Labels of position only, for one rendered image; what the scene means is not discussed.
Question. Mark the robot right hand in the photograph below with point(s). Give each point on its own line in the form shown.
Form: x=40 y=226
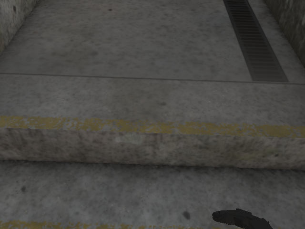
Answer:
x=241 y=218

